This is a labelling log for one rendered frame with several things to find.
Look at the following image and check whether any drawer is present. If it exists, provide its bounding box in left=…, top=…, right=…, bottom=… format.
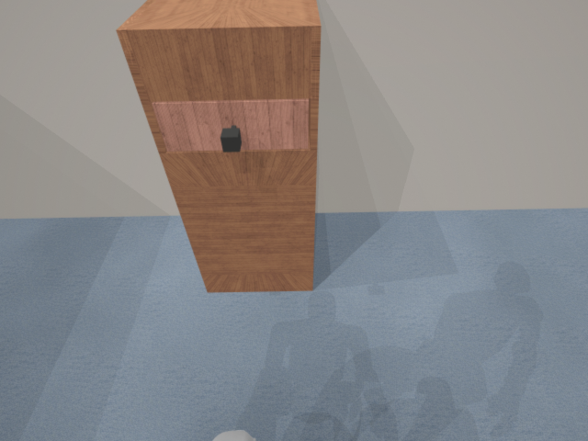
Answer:
left=152, top=98, right=309, bottom=152

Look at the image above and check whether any handle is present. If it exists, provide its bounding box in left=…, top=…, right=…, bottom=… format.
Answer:
left=220, top=125, right=242, bottom=153

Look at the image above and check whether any cabinet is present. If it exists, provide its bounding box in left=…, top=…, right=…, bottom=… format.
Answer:
left=116, top=0, right=321, bottom=293

